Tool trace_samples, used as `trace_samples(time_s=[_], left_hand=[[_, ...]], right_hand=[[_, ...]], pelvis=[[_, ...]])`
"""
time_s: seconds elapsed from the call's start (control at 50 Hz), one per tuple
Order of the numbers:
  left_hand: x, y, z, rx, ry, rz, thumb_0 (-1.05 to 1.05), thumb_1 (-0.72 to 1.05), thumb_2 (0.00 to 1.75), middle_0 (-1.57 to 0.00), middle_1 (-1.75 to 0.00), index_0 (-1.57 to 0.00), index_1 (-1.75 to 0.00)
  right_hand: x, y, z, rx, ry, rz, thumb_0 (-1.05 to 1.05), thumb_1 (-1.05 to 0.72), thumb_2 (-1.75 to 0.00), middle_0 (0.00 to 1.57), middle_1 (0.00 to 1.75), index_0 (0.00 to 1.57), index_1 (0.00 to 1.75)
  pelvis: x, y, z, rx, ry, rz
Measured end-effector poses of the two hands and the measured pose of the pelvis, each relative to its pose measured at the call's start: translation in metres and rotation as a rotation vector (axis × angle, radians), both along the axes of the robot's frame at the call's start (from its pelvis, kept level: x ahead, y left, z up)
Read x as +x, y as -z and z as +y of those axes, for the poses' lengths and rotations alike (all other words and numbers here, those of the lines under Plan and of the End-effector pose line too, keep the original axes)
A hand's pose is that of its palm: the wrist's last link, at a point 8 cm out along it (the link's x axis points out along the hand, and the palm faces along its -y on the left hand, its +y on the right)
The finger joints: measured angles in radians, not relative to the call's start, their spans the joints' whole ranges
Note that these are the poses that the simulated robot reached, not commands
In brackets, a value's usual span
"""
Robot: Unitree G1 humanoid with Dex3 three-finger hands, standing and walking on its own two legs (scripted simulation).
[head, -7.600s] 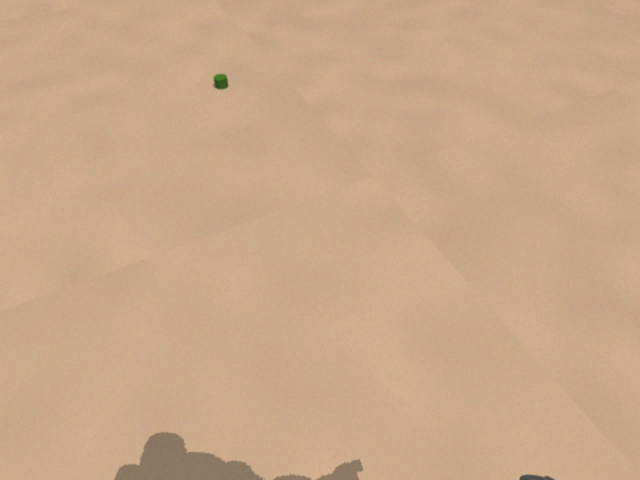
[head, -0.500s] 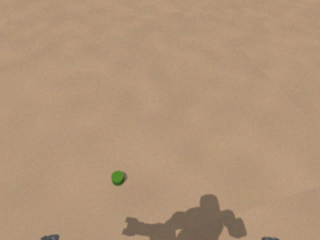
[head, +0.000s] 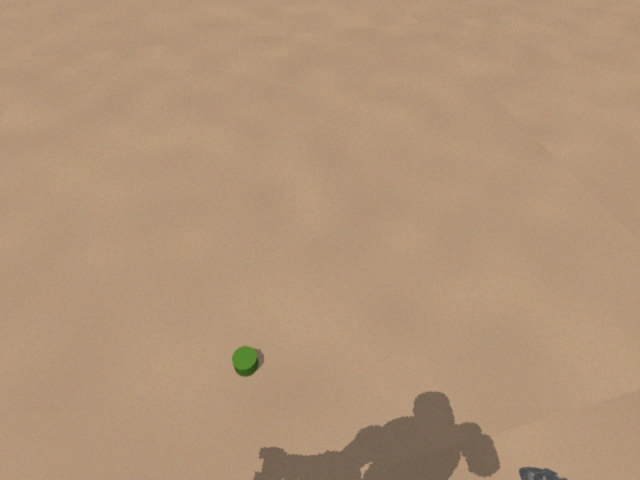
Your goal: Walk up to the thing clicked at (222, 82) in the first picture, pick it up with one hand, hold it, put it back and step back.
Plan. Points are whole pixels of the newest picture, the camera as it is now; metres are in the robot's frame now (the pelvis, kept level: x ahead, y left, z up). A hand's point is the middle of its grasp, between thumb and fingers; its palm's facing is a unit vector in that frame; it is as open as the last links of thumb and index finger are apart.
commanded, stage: walk up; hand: left
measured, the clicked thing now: (245, 361) +0.55 +0.23 -0.75
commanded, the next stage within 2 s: stand in 0.16 s
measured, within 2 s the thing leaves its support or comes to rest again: neither
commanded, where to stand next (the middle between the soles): +0.13 +0.02 m, yaw -5 degrees
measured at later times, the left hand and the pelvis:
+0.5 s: hand out of the picture +0.08 +0.25 -0.16, palm faces +0.01 -0.94 -0.33, open 7.4 cm; pelvis +0.00 +0.00 +0.00, yaw -1 degrees
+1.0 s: hand out of the picture +0.06 +0.24 -0.16, palm faces -0.01 -0.94 -0.34, open 7.4 cm; pelvis -0.01 -0.01 +0.00, yaw -1 degrees
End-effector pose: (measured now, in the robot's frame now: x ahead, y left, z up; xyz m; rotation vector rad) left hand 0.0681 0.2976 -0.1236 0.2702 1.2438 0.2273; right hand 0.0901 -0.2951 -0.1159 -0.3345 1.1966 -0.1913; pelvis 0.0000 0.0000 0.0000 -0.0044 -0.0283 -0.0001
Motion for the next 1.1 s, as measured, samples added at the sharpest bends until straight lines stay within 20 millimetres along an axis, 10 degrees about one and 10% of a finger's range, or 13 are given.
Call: trace_samples(time_s=[1.1], left_hand=[[-0.011,-0.004,-0.010,0.013,0.032,0.018,0.00,0.90,0.90,-0.20,-0.30,-0.20,-0.30]], right_hand=[[-0.030,0.004,-0.007,0.015,0.019,0.043,0.01,-0.91,-0.89,0.21,0.30,0.21,0.30]], pelvis=[[-0.006,-0.002,-0.007,0.004,0.017,-0.007]])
